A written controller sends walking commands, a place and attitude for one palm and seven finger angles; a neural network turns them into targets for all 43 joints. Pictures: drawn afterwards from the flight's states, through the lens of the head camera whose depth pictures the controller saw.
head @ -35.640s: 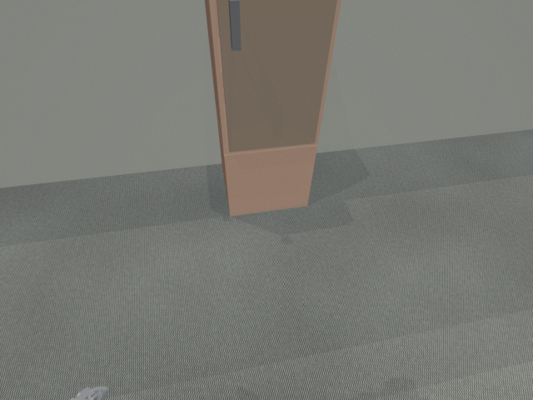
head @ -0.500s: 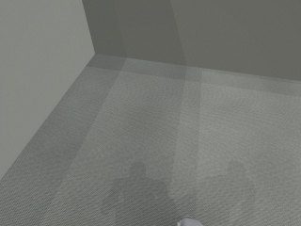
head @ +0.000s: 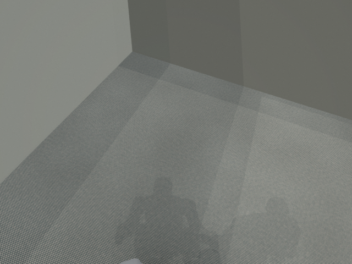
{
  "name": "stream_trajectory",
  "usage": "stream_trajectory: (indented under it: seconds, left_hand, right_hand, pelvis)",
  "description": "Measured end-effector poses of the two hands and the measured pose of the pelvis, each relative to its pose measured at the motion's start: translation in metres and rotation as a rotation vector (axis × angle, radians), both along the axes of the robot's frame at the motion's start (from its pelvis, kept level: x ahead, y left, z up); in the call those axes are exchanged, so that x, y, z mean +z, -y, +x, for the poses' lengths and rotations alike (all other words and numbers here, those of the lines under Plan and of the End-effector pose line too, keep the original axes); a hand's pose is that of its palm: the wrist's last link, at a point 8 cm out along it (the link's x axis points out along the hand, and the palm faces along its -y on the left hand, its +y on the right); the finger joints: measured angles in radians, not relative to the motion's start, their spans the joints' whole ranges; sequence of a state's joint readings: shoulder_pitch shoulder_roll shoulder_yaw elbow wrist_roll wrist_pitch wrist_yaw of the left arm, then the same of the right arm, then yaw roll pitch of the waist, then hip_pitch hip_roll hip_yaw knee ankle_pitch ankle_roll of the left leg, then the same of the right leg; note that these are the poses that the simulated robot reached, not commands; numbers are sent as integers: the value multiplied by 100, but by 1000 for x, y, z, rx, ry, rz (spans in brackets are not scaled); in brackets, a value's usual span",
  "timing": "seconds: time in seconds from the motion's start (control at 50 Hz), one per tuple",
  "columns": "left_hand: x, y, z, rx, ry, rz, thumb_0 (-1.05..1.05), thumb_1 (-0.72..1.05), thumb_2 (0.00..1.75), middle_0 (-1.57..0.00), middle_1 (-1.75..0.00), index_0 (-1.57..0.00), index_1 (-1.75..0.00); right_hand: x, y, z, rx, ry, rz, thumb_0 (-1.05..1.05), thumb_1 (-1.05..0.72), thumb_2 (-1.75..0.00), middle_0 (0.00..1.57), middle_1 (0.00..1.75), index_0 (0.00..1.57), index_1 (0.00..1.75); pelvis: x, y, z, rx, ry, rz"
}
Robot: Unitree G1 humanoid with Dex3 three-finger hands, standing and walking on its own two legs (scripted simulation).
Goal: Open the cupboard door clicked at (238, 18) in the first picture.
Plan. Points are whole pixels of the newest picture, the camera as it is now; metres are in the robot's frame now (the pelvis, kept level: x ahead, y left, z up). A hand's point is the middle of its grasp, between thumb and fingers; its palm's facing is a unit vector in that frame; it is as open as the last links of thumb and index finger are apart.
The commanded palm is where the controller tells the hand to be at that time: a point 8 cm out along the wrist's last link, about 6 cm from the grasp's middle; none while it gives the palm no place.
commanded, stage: turn to face it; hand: left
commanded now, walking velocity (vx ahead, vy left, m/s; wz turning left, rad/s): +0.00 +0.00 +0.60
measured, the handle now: out of the picture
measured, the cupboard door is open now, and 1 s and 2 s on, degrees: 50 50 50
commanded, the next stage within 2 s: none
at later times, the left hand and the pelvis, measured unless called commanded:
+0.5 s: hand out of the picture +0.05 +0.14 -0.14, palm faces +0.30 -0.92 -0.27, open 7.4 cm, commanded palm none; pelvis +0.05 -0.08 +0.02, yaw +18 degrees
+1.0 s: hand out of the picture +0.04 +0.13 -0.14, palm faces +0.57 -0.76 -0.31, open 7.4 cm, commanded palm none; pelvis +0.08 -0.11 +0.00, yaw +36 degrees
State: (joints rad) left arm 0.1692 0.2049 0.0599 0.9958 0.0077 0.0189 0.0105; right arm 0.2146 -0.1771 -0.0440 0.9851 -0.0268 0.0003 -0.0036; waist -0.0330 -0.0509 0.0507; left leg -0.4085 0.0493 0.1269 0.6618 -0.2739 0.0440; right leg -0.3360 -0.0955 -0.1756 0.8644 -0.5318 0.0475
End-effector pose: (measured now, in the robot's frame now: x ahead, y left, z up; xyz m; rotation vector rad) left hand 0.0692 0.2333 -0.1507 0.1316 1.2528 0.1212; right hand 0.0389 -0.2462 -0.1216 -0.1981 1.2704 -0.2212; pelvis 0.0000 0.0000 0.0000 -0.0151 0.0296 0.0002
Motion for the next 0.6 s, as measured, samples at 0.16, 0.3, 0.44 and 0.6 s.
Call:
stream_trajectory:
  seconds: [0.16,0.3,0.44,0.6]
  left_hand:
    - [24,-7,14,87,28,53,0,91,90,-20,-30,-20,-30]
    - [41,12,19,144,100,128,0,91,90,-20,-30,-20,-30]
    - [49,42,-19,246,37,136,0,91,90,-20,-30,-20,-30]
    - [29,63,-72,383,-48,56,0,90,90,-20,-30,-20,-30]
  right_hand:
    - [11,13,56,118,32,-8,1,-91,-90,20,30,20,30]
    - [-7,46,92,182,20,40,1,-90,-90,20,30,21,30]
    - [-1,65,143,275,19,45,1,-90,-90,20,30,20,30]
    - [13,30,208,454,78,32,1,-91,-90,20,30,20,30]
  pelvis:
    - [13,16,18,84,-10,-1]
    - [6,53,31,172,-8,18]
    - [16,73,43,274,0,49]
    - [14,72,50,385,-3,55]
